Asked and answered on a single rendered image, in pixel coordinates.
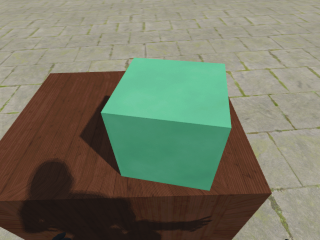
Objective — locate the carton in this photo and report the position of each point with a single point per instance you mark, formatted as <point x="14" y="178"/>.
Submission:
<point x="168" y="121"/>

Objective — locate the pedestal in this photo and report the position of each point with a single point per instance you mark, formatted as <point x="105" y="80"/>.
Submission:
<point x="58" y="173"/>

